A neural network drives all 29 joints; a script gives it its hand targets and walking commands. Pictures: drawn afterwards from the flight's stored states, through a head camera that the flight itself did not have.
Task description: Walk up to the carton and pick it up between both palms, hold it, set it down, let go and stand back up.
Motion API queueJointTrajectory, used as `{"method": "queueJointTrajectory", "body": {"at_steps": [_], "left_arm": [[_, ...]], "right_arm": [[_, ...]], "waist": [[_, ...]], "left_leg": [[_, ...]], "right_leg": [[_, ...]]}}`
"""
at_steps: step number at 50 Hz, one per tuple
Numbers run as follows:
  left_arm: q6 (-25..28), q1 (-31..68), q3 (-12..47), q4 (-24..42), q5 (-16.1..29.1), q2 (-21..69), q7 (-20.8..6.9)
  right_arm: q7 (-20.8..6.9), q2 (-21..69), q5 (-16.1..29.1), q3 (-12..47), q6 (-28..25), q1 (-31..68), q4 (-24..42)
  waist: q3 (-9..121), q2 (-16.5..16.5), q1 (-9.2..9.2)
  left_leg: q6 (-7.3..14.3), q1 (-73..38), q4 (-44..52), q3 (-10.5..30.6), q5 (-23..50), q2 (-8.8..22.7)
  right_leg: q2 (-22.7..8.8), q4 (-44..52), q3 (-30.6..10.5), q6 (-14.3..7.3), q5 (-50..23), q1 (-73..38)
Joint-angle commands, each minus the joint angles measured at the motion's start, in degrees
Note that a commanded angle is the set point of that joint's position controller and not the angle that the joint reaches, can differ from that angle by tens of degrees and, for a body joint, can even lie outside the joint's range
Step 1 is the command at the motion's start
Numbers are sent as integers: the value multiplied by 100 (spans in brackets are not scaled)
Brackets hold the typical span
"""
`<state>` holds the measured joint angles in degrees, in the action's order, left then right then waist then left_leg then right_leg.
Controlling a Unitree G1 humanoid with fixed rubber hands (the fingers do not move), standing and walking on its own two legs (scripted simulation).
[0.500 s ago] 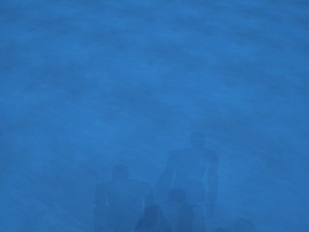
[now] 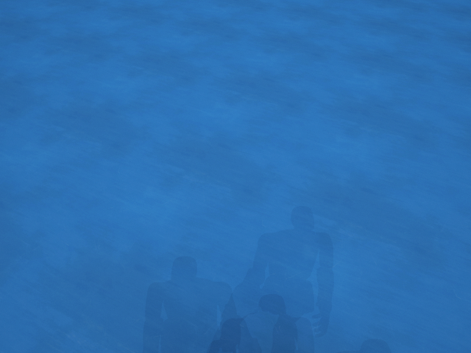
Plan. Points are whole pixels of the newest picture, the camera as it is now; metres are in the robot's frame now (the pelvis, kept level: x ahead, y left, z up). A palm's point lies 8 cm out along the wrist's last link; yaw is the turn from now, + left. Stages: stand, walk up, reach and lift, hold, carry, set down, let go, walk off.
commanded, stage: stand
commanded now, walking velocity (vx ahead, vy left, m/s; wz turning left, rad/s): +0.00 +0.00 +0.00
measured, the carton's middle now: out of the picture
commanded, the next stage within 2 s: walk up in 0.98 s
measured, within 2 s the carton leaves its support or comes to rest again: neither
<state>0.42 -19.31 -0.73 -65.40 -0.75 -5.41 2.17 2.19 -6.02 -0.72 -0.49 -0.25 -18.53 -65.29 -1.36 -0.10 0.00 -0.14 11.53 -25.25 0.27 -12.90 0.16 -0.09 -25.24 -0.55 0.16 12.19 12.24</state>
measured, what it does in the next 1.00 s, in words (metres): stands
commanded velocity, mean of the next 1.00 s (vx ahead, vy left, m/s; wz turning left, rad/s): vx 0.00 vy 0.00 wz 0.00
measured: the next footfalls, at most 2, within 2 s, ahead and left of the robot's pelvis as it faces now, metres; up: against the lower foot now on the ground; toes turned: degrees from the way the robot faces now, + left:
none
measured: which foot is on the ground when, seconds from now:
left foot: down 0.00-1.00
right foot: down 0.00-1.00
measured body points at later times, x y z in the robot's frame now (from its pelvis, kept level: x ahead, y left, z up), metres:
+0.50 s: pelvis +0.01 +0.00 +0.00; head +0.02 +0.00 +0.45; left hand -0.02 +0.20 -0.16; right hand -0.02 -0.20 -0.16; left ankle +0.01 +0.12 -0.74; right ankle +0.02 -0.12 -0.74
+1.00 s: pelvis +0.01 +0.00 +0.00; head +0.02 +0.00 +0.45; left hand -0.02 +0.20 -0.16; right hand -0.02 -0.21 -0.16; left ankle +0.01 +0.12 -0.74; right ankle +0.02 -0.12 -0.74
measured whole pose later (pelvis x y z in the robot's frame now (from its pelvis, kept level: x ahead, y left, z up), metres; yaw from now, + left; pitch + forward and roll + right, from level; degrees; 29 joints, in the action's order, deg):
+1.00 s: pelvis +0.01 +0.00 +0.00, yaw +0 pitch -1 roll +0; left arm 0.9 -18.7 -0.2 -66.1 -0.4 -5.4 2.2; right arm 2.2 -5.9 -0.6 0.0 -0.6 -19.0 -65.9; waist -2.0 -0.2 0.0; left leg -0.5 9.5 -24.4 0.1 -13.8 0.7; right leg 0.4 -24.4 -0.7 -0.2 12.9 10.3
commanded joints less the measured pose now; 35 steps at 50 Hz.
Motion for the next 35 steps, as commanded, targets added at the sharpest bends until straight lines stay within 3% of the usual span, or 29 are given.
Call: {"method": "queueJointTrajectory", "body": {"at_steps": [1, 35], "left_arm": [[35, -487, -52, 43, 4, -386, 19], [62, -449, -10, -50, 22, -426, 16]], "right_arm": [[19, -363, 0, -59, -40, -513, 36], [26, -351, 12, -24, -73, -613, -60]], "waist": [[-386, 60, -6], [-369, 4, 0]], "left_leg": [[176, 217, 506, 376, 47, 377], [148, 51, 487, 327, 380, 428]], "right_leg": [[-396, 553, -434, -172, 28, 192], [-406, 522, -410, -191, -371, 21]]}}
